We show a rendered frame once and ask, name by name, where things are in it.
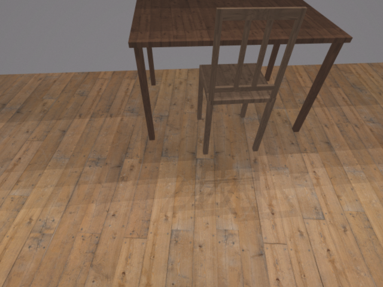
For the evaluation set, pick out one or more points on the table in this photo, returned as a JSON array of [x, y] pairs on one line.
[[191, 23]]

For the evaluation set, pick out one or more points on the chair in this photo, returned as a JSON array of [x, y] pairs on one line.
[[244, 82]]

